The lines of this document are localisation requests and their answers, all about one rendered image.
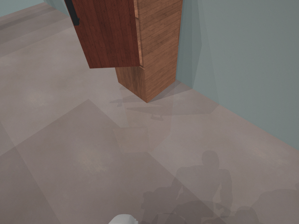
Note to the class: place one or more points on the robot left thigh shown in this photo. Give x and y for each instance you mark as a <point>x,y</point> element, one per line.
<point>123,219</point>

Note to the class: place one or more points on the handle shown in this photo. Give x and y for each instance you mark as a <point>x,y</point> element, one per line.
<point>72,12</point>

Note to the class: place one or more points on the cupboard door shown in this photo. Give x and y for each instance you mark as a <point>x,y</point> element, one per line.
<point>107,32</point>

